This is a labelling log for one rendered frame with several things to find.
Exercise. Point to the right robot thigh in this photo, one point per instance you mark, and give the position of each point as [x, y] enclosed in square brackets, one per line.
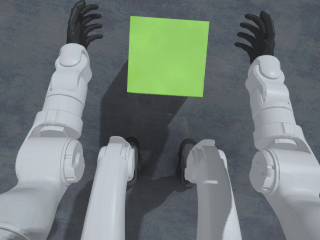
[217, 215]

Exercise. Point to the robot left forearm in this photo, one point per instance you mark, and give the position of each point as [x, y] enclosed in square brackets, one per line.
[61, 115]

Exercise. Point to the robot right hand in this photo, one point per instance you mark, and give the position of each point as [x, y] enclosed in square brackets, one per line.
[263, 43]

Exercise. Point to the right robot foot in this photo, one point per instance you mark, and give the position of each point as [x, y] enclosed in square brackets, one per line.
[184, 151]

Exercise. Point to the robot right forearm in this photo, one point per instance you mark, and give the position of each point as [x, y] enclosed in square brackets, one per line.
[271, 108]

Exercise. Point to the carton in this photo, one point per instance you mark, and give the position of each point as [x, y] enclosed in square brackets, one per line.
[167, 56]

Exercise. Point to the right robot upper arm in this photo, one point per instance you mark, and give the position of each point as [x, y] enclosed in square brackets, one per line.
[290, 182]

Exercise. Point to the robot left hand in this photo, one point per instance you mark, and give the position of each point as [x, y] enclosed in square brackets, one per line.
[77, 30]

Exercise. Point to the left robot upper arm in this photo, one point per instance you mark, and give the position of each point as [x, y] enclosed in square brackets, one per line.
[46, 166]

